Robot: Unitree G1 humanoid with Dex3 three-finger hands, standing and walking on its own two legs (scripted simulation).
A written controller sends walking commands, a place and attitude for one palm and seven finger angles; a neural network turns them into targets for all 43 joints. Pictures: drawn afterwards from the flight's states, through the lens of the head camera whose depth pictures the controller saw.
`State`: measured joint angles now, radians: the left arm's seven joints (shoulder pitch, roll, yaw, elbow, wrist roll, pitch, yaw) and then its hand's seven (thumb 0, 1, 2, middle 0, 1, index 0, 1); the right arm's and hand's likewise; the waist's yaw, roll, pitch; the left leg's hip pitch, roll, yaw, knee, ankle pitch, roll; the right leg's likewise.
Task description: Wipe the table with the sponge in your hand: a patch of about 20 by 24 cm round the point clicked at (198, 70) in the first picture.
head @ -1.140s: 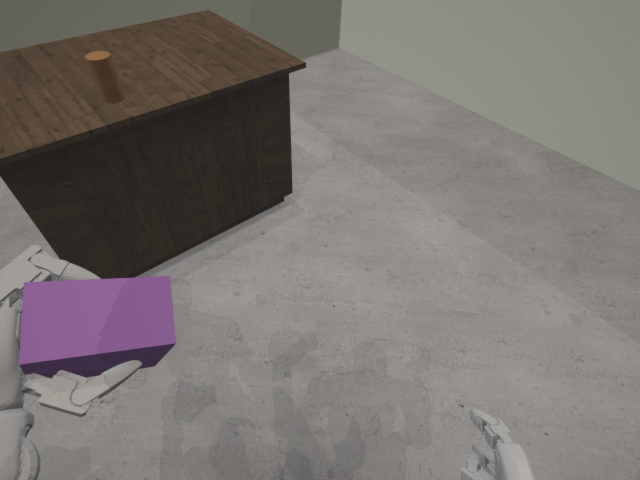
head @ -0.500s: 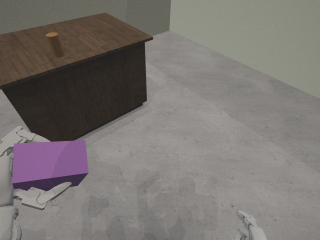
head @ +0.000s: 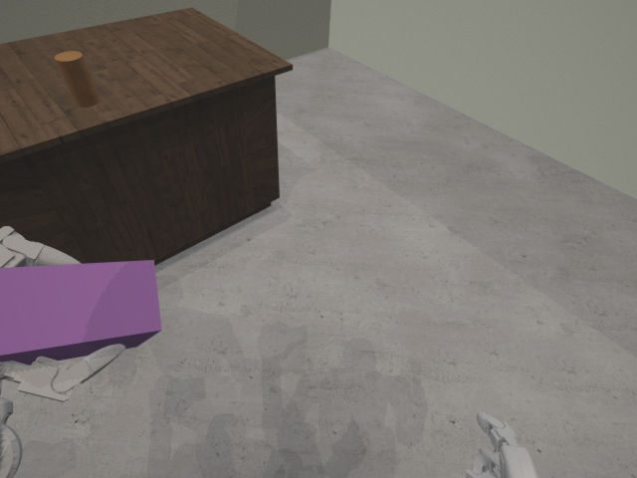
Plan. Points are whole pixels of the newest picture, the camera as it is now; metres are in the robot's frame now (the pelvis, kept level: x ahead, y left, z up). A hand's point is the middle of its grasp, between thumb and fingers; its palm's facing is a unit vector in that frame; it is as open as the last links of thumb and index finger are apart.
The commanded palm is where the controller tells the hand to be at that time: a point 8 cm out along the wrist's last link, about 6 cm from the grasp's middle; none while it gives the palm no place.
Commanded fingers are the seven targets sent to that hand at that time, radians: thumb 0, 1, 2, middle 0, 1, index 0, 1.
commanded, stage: walk to a spot facing it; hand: left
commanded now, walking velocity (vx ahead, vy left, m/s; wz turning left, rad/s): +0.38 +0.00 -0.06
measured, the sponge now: (101, 312) +0.22 +0.22 +0.16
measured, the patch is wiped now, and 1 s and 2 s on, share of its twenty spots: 0.00 0.00 0.00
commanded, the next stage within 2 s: none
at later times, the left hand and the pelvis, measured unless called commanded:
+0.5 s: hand (217, 197) +0.37 +0.15 +0.18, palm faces +0.33 -0.78 -0.53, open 10.3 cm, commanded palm +0.31 +0.20 +0.19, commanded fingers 0.00 0.10 1.30 -1.20 -1.60 -1.20 -1.60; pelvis +0.15 -0.08 +0.01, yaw +0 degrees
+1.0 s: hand (242, 119) +0.50 +0.14 +0.21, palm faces +0.46 -0.75 -0.47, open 10.3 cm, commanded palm +0.45 +0.19 +0.19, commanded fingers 0.00 0.10 1.30 -1.20 -1.60 -1.20 -1.60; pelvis +0.30 -0.10 +0.01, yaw +3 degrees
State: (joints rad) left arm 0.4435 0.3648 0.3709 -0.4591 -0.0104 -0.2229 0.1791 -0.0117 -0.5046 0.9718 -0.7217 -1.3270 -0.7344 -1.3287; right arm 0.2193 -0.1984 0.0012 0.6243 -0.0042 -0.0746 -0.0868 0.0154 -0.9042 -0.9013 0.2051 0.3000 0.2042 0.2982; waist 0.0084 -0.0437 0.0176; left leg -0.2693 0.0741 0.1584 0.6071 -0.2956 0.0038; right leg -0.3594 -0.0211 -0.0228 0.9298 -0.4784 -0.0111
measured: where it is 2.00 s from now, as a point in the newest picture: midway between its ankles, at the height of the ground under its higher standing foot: (371, 383)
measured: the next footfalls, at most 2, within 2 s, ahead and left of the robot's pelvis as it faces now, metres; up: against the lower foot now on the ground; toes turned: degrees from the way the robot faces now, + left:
right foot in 0.28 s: +0.18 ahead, -0.16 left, +0.00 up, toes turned -12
left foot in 0.70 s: +0.36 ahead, +0.06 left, +0.00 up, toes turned +12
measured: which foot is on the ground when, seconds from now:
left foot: down 0.00-0.28, up 0.30-0.68, down 0.70-1.00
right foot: up 0.00-0.26, down 0.28-0.72, up 0.74-1.00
